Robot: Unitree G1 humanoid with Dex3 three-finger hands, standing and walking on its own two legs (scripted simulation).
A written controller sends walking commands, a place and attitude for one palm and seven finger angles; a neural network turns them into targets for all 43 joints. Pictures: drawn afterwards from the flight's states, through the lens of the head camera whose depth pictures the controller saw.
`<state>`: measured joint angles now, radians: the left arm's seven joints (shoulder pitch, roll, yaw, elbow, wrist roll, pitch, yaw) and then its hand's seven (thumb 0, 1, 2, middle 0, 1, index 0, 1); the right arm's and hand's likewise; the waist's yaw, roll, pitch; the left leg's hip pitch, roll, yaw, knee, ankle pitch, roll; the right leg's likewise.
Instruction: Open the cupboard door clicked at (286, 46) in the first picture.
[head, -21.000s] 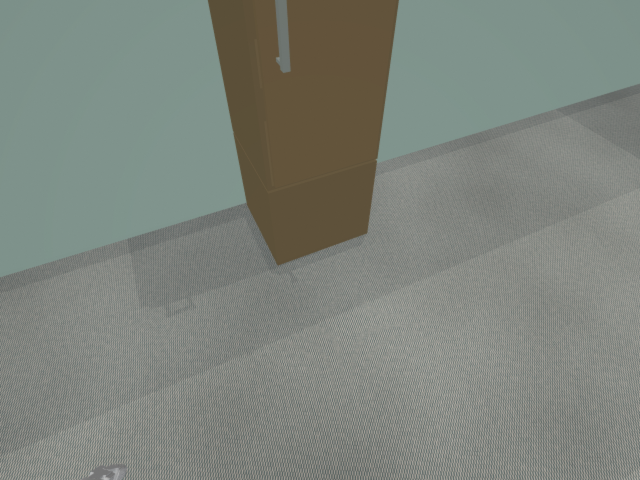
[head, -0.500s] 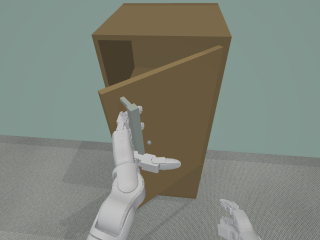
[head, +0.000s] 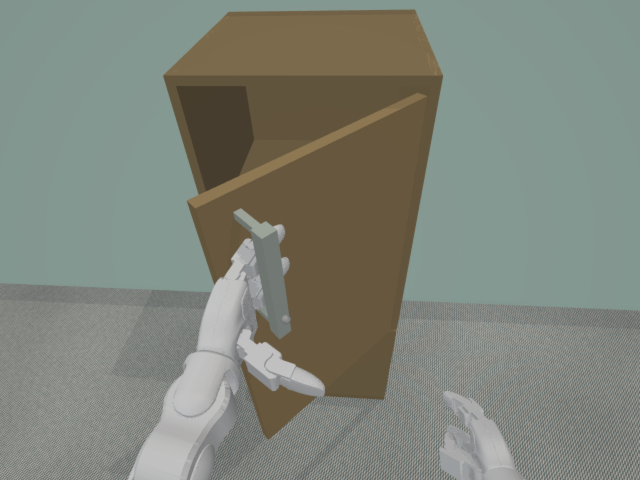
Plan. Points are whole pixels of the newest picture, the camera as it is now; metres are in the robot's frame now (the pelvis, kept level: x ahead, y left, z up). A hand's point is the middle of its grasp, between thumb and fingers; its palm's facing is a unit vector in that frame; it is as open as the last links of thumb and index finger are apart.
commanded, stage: slide the hand sideways off the handle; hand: left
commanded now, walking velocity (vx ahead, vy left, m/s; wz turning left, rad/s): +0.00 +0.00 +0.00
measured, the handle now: (263, 277) +0.31 +0.10 +0.14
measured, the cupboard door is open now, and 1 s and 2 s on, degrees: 47 44 44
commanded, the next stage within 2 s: draw the hand back to the body in 0.80 s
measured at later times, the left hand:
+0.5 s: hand (230, 354) +0.21 +0.11 +0.13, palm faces -0.01 -1.00 -0.06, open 16.2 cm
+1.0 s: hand (194, 374) +0.18 +0.14 +0.13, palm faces +0.01 -1.00 -0.07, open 16.3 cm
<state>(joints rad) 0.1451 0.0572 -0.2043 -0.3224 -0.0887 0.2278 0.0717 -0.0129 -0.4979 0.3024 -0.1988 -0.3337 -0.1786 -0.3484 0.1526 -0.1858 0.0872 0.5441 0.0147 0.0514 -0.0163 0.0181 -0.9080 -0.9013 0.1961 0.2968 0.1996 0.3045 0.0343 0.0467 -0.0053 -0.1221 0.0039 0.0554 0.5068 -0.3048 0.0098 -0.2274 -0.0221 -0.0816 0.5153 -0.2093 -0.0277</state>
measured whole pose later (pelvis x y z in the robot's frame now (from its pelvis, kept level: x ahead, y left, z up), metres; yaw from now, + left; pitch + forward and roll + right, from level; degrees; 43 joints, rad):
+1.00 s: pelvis +0.01 +0.00 -0.01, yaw +2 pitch -3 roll -1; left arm 0.52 0.19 0.03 -0.55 -0.20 0.06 -0.16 -0.01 -0.50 0.30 -0.15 -0.30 -0.15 -0.30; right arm 0.23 -0.23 0.07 0.55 0.03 -0.23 -0.05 0.02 -0.91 -0.90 0.20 0.30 0.20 0.30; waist 0.06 0.06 -0.02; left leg -0.20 0.02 0.02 0.62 -0.37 0.01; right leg -0.27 -0.02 -0.12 0.58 -0.26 -0.03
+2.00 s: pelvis +0.02 +0.00 +0.01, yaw +0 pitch -5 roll -1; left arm 0.49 0.32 0.27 -0.42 -0.03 -0.11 0.12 0.00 0.42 0.70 -0.19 -0.30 -0.19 -0.30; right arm 0.19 -0.22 0.02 0.65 -0.01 -0.13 -0.07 0.02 -0.91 -0.90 0.20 0.30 0.20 0.30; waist 0.07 0.07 0.05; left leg -0.02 0.02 0.05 0.41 -0.29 0.01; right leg -0.11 0.00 -0.08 0.38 -0.18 -0.02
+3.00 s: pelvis -0.02 +0.02 +0.00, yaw -2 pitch +0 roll +1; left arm 0.57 0.43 0.41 -0.50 -0.02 -0.18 0.13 0.01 0.89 0.90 -0.21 -0.30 -0.21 -0.30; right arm 0.17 -0.23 -0.02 0.56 0.01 -0.03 -0.08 0.02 -0.91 -0.90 0.20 0.30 0.20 0.30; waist 0.00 0.00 0.06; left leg -0.25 -0.01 0.10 0.51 -0.26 0.04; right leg -0.36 -0.03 -0.03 0.48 -0.13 0.00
